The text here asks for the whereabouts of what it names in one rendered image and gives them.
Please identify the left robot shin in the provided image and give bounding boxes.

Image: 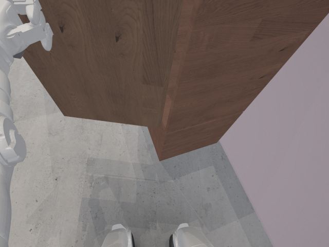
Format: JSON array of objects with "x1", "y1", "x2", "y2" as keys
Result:
[{"x1": 112, "y1": 224, "x2": 126, "y2": 230}]

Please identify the cupboard door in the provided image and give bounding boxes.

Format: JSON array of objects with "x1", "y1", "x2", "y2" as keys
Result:
[{"x1": 18, "y1": 0, "x2": 184, "y2": 128}]

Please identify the robot left forearm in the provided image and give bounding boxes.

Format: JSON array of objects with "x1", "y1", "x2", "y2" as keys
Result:
[{"x1": 0, "y1": 40, "x2": 14, "y2": 122}]

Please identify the robot left hand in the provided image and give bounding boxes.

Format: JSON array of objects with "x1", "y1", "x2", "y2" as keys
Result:
[{"x1": 0, "y1": 0, "x2": 53, "y2": 56}]

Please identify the left robot upper arm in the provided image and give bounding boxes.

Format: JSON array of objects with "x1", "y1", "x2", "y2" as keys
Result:
[{"x1": 0, "y1": 116, "x2": 27, "y2": 247}]

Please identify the right robot thigh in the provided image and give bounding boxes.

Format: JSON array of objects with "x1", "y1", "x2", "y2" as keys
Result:
[{"x1": 173, "y1": 226, "x2": 214, "y2": 247}]

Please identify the handle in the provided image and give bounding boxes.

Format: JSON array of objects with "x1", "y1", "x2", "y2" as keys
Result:
[{"x1": 13, "y1": 51, "x2": 25, "y2": 59}]

